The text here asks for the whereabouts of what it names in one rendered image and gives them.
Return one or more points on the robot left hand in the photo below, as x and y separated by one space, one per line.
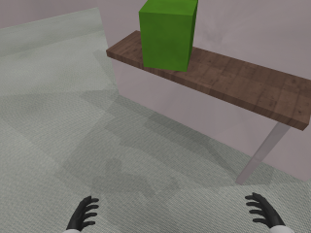
77 219

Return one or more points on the robot right hand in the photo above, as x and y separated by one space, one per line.
271 217

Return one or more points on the carton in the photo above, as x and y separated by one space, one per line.
167 31

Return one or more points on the table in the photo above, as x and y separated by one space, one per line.
280 96

